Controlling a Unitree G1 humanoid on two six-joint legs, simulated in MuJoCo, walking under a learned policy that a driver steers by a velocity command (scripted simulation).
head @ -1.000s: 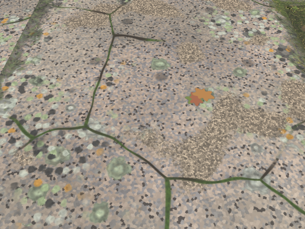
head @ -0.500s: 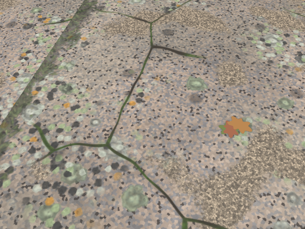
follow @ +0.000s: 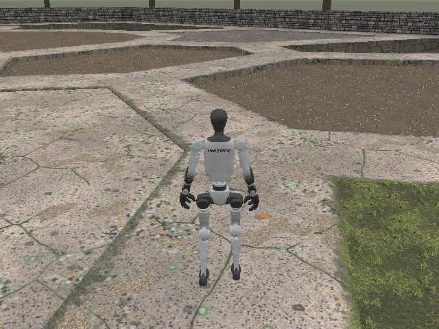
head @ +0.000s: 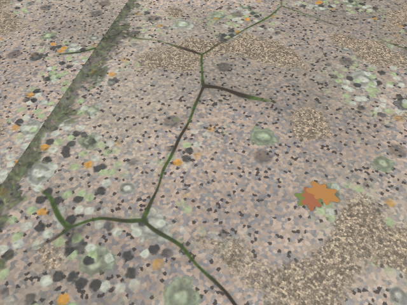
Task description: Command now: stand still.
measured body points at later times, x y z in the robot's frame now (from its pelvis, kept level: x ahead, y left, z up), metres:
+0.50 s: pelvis +0.00 +0.01 +0.00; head +0.00 +0.01 +0.45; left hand +0.05 +0.26 -0.15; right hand +0.01 -0.24 -0.15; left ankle -0.04 +0.12 -0.73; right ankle +0.03 -0.13 -0.73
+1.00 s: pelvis +0.12 -0.04 +0.01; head +0.13 -0.05 +0.46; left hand +0.05 +0.19 -0.13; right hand +0.25 -0.30 -0.11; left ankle +0.20 +0.12 -0.66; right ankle +0.04 -0.12 -0.73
